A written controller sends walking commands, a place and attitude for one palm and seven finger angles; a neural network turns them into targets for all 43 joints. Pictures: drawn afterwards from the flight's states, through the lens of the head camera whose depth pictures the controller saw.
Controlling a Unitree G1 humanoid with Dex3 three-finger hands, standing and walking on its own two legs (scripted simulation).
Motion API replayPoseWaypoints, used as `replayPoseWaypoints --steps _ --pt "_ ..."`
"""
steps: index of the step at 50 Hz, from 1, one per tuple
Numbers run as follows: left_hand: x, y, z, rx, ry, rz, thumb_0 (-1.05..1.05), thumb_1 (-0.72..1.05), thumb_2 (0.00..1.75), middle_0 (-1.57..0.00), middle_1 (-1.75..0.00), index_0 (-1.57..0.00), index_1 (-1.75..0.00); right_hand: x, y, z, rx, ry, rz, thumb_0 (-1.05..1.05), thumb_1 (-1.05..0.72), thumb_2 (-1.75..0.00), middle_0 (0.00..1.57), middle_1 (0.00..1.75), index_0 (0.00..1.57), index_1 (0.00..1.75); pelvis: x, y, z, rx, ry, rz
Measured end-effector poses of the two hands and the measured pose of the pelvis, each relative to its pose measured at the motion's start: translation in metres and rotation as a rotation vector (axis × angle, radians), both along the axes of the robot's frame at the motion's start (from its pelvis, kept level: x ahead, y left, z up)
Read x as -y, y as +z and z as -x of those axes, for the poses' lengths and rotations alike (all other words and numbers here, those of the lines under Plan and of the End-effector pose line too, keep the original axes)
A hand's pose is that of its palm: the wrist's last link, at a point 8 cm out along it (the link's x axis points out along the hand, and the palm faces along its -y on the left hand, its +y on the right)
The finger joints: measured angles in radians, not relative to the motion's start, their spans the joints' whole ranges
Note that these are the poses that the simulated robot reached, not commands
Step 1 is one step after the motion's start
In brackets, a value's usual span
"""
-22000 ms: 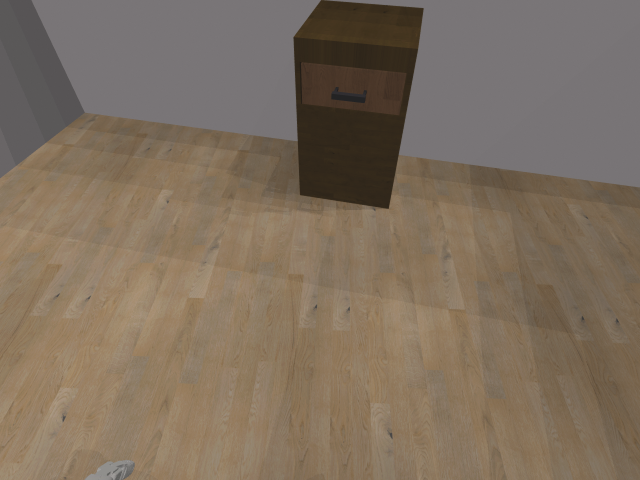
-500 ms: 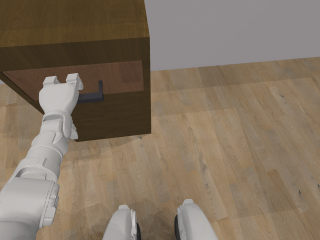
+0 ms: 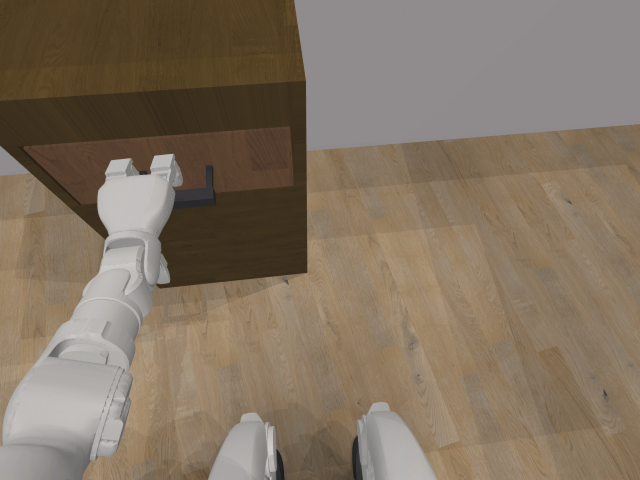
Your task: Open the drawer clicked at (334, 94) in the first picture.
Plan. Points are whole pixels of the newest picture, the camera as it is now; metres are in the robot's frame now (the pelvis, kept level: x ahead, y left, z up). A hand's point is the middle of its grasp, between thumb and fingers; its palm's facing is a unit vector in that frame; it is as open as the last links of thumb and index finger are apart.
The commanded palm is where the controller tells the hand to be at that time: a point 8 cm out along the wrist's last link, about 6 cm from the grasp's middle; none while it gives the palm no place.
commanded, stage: re-aim the fingers above the handle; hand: left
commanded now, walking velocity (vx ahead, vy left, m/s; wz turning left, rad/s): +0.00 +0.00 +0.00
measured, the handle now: (176, 187) +0.56 +0.21 -0.11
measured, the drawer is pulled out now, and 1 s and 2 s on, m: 0.00 0.00 0.00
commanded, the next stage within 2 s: lower the fingers behind the handle in 1.66 s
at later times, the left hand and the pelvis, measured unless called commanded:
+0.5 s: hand (151, 220) +0.47 +0.22 -0.05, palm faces -0.05 -0.02 -1.00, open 13.8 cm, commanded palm +0.46 +0.21 +0.00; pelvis -0.01 -0.01 -0.01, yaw +0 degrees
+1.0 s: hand (153, 224) +0.46 +0.22 -0.05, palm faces -0.05 -0.03 -1.00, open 13.8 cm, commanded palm +0.46 +0.22 +0.00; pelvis +0.00 +0.00 -0.01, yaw +0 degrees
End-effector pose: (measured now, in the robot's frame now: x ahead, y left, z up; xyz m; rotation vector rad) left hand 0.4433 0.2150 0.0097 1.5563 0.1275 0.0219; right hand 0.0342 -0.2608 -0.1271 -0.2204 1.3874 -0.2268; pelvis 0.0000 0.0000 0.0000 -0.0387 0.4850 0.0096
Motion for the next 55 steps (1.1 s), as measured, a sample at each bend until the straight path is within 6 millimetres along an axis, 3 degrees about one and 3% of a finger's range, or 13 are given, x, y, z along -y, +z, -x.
replayPoseWaypoints --steps 9,18,23,30,36,47,55 --pt "0.014 -0.001 -0.017 0.018 -0.041 0.015 0.0 -0.49 0.3 -0.32 -1.2 -0.32 -1.2 0.013 0.0 0.021 -0.009 -0.017 0.042 0.0 -0.9 -0.89 0.2 0.3 0.2 0.3 0.003 -0.008 0.007 -0.02 -0.007 -0.001" --pt "-0.004 -0.017 -0.009 -0.002 0.009 -0.016 0.01 -0.48 0.3 -0.32 -1.2 -0.32 -1.2 0.017 -0.008 0.039 -0.066 -0.031 0.035 0.0 -0.9 -0.9 0.2 0.3 0.2 0.3 0.005 -0.015 0.01 -0.039 -0.017 -0.008" --pt "-0.007 -0.009 -0.005 0.013 0.0 -0.002 0.0 -0.48 0.3 -0.32 -1.2 -0.32 -1.2 0.015 -0.008 0.035 -0.066 -0.026 0.03 0.0 -0.9 -0.9 0.2 0.3 0.2 0.3 0.005 -0.012 0.008 -0.035 -0.009 -0.006" --pt "0.003 0.002 -0.009 0.02 -0.018 0.006 0.0 -0.48 0.3 -0.32 -1.2 -0.32 -1.2 0.013 -0.002 0.018 -0.016 -0.01 0.03 0.0 -0.9 -0.89 0.2 0.3 0.2 0.3 0.005 -0.007 0.006 -0.022 0.0 0.0" --pt "-0.001 -0.001 -0.012 0.009 0.0 0.011 0.01 -0.48 0.3 -0.32 -1.2 -0.32 -1.2 0.014 -0.001 0.01 0.012 -0.004 0.034 0.0 -0.9 -0.9 0.2 0.3 0.2 0.3 0.004 -0.008 0.005 -0.022 -0.01 -0.002" --pt "-0.009 -0.012 0.004 -0.01 -0.024 0.007 0.0 -0.48 0.3 -0.32 -1.2 -0.32 -1.2 0.011 -0.006 0.01 -0.018 0.006 0.026 0.0 -0.9 -0.9 0.2 0.3 0.2 0.3 0.002 -0.009 0.003 -0.023 -0.003 -0.002" --pt "-0.006 -0.004 -0.014 0.054 -0.015 0.003 0.0 -0.49 0.3 -0.32 -1.21 -0.32 -1.2 0.012 -0.005 0.011 -0.02 0.006 0.039 0.0 -0.9 -0.89 0.2 0.3 0.2 0.3 0.002 -0.012 0.004 -0.033 0.002 0.005"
